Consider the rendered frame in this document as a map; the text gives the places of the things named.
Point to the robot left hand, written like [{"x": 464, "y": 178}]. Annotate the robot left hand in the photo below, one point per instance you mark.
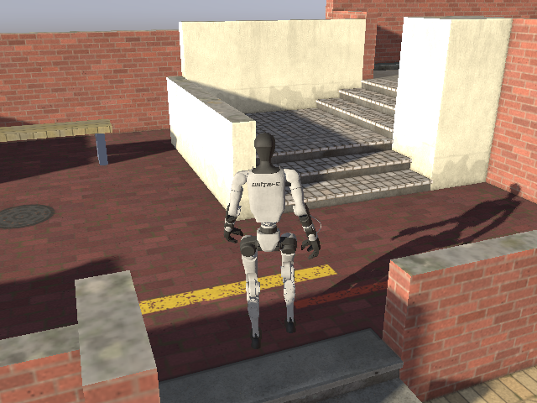
[{"x": 234, "y": 231}]

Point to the robot right hand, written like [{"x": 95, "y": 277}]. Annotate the robot right hand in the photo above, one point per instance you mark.
[{"x": 313, "y": 245}]

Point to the right robot upper arm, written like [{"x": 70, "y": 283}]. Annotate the right robot upper arm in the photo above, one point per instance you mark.
[{"x": 293, "y": 177}]

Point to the robot torso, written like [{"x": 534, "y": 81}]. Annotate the robot torso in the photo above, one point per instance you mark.
[{"x": 266, "y": 194}]

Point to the left robot shin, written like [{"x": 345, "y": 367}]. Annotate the left robot shin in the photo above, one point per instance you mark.
[{"x": 253, "y": 310}]

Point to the left robot upper arm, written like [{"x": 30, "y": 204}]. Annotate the left robot upper arm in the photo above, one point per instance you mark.
[{"x": 240, "y": 178}]

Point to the right robot forearm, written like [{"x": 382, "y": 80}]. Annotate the right robot forearm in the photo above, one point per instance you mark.
[{"x": 308, "y": 225}]

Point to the left robot forearm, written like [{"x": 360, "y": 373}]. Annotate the left robot forearm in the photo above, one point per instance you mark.
[{"x": 229, "y": 221}]

